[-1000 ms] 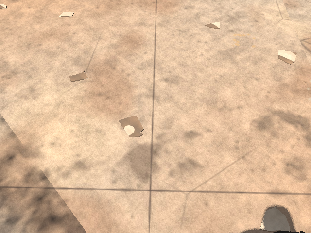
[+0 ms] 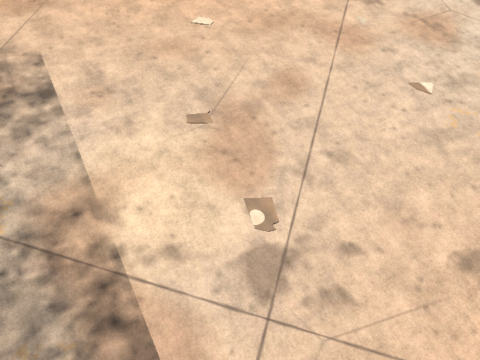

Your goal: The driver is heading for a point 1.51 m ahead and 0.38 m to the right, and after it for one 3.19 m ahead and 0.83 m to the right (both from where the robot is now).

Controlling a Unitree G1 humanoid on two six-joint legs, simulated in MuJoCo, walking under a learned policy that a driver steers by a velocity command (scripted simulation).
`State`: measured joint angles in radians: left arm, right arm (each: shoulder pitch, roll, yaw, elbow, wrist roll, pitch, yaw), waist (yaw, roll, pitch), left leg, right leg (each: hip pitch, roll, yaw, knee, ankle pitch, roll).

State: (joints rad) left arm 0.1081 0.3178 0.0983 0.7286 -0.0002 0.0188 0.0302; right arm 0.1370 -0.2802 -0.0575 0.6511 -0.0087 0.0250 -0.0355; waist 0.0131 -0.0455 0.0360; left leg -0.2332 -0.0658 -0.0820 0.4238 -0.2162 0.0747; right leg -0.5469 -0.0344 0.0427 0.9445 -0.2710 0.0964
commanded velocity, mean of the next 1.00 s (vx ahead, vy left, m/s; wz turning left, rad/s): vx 0.53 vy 0.00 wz -0.20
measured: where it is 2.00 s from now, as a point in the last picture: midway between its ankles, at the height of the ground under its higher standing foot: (306, 125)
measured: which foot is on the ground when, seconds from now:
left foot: down 0.00-0.34, up 0.36-0.76, down 0.78-1.00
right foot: up 0.00-0.34, down 0.36-0.82, up 0.84-1.00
